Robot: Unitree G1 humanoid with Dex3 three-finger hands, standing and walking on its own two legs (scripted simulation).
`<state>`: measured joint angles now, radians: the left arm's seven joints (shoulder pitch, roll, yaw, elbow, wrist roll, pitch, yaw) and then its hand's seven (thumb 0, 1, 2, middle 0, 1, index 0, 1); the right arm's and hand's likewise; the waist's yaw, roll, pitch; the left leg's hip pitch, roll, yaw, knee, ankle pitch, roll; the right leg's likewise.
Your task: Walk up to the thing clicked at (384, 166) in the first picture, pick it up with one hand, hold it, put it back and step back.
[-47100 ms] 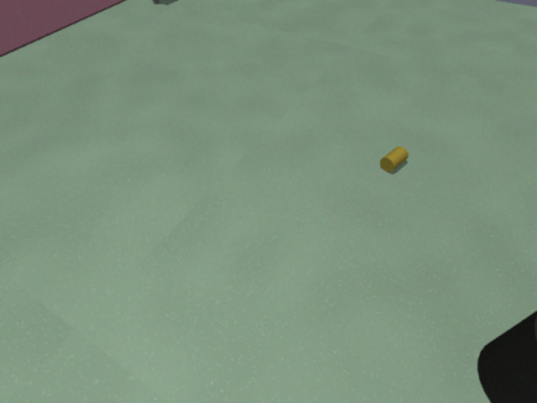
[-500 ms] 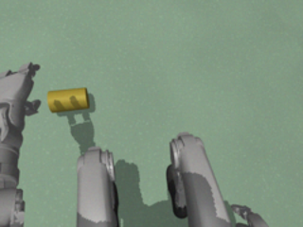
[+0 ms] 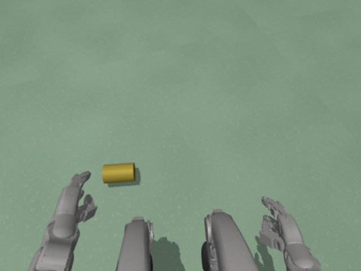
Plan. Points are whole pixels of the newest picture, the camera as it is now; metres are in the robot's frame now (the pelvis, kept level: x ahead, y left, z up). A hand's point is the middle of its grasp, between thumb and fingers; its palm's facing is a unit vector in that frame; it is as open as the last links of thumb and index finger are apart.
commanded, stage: home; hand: left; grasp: from above
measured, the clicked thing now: (119, 172) +0.53 +0.23 -0.55
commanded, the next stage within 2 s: none
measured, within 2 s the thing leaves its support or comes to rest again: neither
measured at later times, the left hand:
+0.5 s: hand (64, 233) +0.21 +0.18 +0.08, palm faces +0.08 -0.97 -0.21, open 7.4 cm
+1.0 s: hand (64, 228) +0.22 +0.19 +0.08, palm faces +0.07 -0.98 -0.20, open 7.4 cm
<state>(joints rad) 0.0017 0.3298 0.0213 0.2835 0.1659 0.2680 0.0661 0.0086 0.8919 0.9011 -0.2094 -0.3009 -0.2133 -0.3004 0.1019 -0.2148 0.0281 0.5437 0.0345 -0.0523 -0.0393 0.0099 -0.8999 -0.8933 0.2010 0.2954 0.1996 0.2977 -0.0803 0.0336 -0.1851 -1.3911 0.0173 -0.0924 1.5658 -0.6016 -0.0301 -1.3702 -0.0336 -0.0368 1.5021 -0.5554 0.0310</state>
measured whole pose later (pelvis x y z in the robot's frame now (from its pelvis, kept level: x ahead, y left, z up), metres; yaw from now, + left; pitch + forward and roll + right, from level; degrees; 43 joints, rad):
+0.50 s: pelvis +0.05 +0.00 +0.12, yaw +1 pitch +10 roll -3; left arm 0.51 0.22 0.04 -0.14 -0.07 0.46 0.04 0.01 0.90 0.90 -0.20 -0.30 -0.20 -0.30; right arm 0.31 -0.22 0.03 0.52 0.02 -0.19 -0.18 0.02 -0.90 -0.89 0.20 0.30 0.20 0.30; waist -0.05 0.06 -0.18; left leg -0.72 0.04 -0.07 1.03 -0.49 -0.02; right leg -0.69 -0.02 -0.05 0.95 -0.44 0.03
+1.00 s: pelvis +0.06 +0.00 +0.12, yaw +1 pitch +10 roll -3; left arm 0.49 0.22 0.03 -0.13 -0.05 0.46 0.02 0.01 0.90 0.90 -0.20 -0.30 -0.20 -0.30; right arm 0.28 -0.22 0.04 0.56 0.00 -0.24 -0.18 0.02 -0.90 -0.89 0.20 0.30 0.20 0.30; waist -0.04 0.05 -0.15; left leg -0.68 0.04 -0.07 1.02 -0.51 -0.02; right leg -0.65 -0.03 -0.05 0.94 -0.45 0.03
